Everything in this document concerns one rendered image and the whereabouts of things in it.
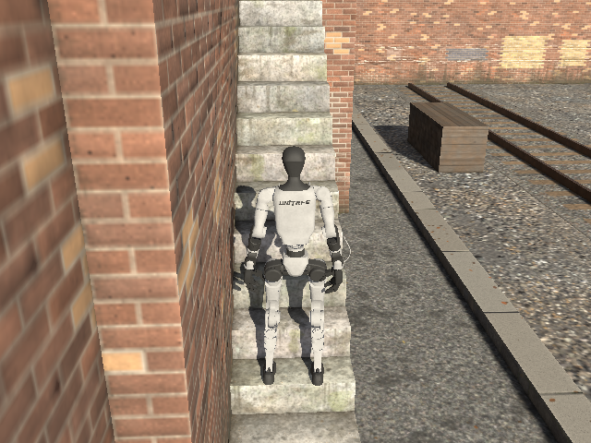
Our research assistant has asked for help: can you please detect stairs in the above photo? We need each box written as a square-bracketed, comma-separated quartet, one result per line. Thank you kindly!
[229, 0, 361, 443]

